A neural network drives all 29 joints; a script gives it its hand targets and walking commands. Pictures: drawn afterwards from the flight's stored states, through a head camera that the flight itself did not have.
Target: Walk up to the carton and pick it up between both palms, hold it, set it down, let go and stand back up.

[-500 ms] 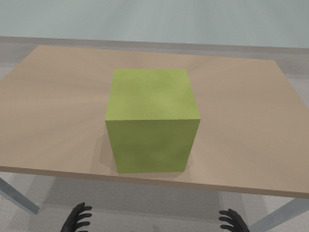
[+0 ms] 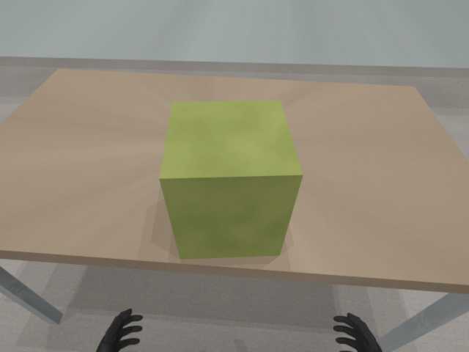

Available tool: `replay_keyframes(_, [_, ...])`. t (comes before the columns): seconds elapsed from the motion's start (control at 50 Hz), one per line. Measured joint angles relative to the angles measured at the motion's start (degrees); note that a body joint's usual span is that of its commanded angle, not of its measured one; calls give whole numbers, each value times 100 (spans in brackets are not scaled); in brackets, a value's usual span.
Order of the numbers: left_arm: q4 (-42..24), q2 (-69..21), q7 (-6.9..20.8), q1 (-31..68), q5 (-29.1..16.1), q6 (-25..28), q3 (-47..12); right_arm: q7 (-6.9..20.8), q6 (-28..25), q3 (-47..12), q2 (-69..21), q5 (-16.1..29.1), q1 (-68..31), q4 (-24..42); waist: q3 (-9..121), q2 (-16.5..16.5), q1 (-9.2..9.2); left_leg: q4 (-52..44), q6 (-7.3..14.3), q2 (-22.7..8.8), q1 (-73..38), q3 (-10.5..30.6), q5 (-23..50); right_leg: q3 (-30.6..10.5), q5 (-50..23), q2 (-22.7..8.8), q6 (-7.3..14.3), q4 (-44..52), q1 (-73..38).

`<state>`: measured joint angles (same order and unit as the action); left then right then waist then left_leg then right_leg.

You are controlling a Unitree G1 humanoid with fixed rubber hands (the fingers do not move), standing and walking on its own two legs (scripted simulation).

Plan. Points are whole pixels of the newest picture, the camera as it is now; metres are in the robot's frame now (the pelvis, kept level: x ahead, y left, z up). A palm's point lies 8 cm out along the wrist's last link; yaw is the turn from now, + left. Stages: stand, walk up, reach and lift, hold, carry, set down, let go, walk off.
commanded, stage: let go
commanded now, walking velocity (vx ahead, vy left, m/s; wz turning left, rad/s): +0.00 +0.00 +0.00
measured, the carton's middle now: (228, 182) +0.43 +0.02 +0.05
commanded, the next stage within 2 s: stand in 0.18 s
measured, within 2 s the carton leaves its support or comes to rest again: neither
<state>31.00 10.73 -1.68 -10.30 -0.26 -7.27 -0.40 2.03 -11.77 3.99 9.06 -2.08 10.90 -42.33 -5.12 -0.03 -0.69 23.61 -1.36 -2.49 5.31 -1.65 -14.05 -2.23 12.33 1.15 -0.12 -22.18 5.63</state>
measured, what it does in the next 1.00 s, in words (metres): stands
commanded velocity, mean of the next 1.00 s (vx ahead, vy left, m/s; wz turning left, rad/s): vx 0.00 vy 0.00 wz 0.00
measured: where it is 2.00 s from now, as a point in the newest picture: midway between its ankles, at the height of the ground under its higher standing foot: outside the picture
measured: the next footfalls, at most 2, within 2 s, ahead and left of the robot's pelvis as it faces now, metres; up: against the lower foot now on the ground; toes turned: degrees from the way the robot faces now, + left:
none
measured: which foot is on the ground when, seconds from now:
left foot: down 0.00-1.00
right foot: down 0.00-1.00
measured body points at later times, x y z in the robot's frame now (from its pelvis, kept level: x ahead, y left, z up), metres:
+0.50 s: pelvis +0.00 +0.00 -0.01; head -0.02 -0.01 +0.44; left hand +0.09 +0.28 -0.12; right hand +0.09 -0.29 -0.13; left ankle -0.01 +0.13 -0.74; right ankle +0.00 -0.12 -0.74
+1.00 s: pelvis -0.03 +0.01 +0.00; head -0.05 +0.01 +0.45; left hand +0.01 +0.28 -0.14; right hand +0.02 -0.27 -0.14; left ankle -0.01 +0.13 -0.74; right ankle +0.00 -0.12 -0.74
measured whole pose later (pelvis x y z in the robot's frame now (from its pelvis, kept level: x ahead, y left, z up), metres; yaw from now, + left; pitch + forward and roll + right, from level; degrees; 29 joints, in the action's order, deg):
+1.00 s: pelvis -0.03 +0.01 +0.00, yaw +1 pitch -6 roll +0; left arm 57.3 16.3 -0.3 -14.6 0.1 1.4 0.0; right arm -0.1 -1.1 1.4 16.9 0.1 15.8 -57.0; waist -3.5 0.2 0.1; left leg 24.3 -0.4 -0.8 6.8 -0.9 -11.6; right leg -1.4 11.0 -0.7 -1.1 -24.0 7.1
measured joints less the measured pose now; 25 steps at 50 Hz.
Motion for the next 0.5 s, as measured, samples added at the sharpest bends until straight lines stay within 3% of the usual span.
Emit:
replay_keyframes(0.22, [191, 22, 38, -49, 7, 155, -11, -54, 151, -67, -3, -8, 31, 31, 43, 26, -16, 2, -18, 9, -8, 3, -6, 27, 71, -15, 20, -111, 37])
replay_keyframes(0.32, [804, 155, 101, -179, 180, 733, 149, -189, 752, -131, 313, 150, 142, -158, 248, 38, -17, 245, -15, 42, 179, 39, -133, 64, 265, -50, 21, -446, 250])
replay_keyframes(0.5, [1567, 477, 137, -547, 145, 819, 344, -251, 1096, 20, 802, 133, 450, -562, 343, 115, 70, 451, -23, 39, 155, 82, -248, 112, 363, -54, 20, -602, 190])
